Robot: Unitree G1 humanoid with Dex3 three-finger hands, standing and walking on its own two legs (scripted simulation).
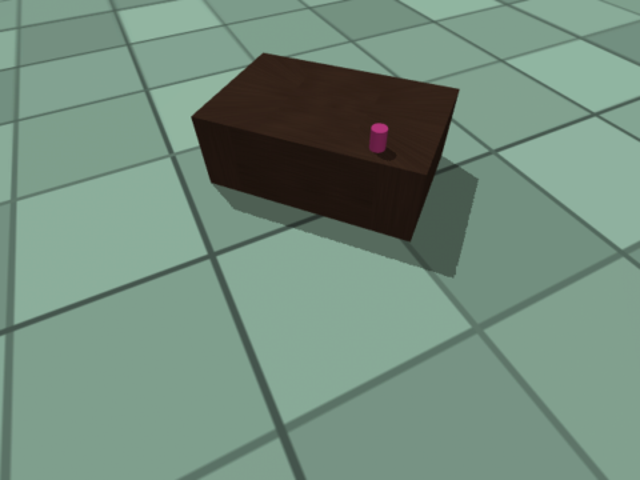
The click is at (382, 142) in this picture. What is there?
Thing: squat round
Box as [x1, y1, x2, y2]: [369, 123, 387, 152]
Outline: 376,123 371,126 369,148 372,151 380,152 383,151 385,148 387,126 381,123
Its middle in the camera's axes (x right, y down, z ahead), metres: +0.21 -0.36 +1.42
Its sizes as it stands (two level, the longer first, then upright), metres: 0.061 0.061 0.086
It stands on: a support 0.36 m high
